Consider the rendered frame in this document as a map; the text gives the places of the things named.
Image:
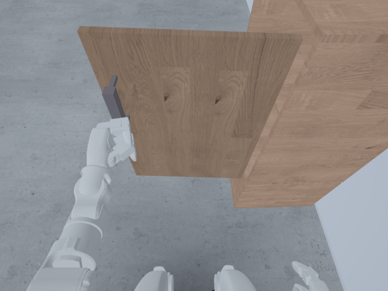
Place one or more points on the robot left hand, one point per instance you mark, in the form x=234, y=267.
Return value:
x=101, y=143

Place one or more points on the robot left shin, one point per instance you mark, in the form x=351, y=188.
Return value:
x=159, y=268

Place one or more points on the cupboard door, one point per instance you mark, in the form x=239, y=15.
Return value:
x=198, y=100

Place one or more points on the robot right hand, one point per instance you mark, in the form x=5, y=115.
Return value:
x=310, y=277

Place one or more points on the left robot upper arm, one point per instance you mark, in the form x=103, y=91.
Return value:
x=65, y=279

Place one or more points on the robot left forearm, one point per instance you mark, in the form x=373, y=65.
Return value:
x=81, y=235

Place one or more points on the left robot thigh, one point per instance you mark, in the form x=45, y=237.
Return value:
x=158, y=280

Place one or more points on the handle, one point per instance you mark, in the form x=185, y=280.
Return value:
x=112, y=99

